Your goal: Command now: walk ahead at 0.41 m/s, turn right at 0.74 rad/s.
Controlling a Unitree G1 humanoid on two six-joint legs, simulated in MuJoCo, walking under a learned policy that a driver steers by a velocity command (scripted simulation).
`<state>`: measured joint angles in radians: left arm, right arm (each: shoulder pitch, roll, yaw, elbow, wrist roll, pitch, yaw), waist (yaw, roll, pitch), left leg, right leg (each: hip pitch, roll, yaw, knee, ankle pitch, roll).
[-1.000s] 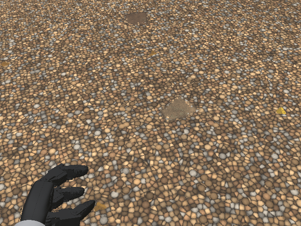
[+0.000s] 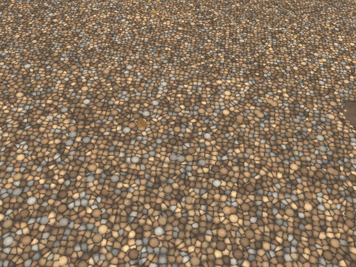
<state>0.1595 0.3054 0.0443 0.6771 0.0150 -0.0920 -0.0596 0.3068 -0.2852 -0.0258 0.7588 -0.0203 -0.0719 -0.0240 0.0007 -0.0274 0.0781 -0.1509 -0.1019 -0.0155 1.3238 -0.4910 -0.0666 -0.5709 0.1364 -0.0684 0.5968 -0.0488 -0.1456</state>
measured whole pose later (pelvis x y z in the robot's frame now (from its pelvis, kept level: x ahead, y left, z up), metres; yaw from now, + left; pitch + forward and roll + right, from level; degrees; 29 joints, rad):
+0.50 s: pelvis +0.23 +0.06 +0.03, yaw -27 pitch +1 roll +0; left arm 0.17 0.35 0.07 0.62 -0.01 0.06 0.04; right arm 0.12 -0.27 -0.03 0.63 -0.03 -0.03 -0.02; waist 0.00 -0.02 0.04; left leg -0.40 -0.06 -0.12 0.48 -0.10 0.00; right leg -0.47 0.17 0.20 1.13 -0.52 0.05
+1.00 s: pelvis +0.24 +0.04 +0.04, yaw -7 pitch +2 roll +0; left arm 0.15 0.26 0.05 0.70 0.02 0.02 0.05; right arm 0.27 -0.36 -0.11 0.64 0.03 0.07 -0.01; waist -0.01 0.04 0.03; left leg -0.59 0.02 -0.05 1.09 -0.31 -0.11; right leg -0.15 0.00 -0.08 0.41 -0.28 -0.03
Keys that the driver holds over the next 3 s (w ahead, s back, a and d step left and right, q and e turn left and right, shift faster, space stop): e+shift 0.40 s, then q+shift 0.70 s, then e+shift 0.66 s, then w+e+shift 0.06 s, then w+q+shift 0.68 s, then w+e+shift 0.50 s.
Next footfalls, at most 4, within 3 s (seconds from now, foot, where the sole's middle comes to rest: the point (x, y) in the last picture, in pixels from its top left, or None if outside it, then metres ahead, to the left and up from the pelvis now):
0.38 left None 0.40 0.09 -0.73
0.76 right None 0.23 -0.07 -0.73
1.20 left None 0.32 0.20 -0.73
1.68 right None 0.28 -0.05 -0.73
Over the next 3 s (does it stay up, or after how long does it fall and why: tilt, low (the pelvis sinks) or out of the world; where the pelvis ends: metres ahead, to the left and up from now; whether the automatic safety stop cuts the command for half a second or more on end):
stays up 1.15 -0.10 0.02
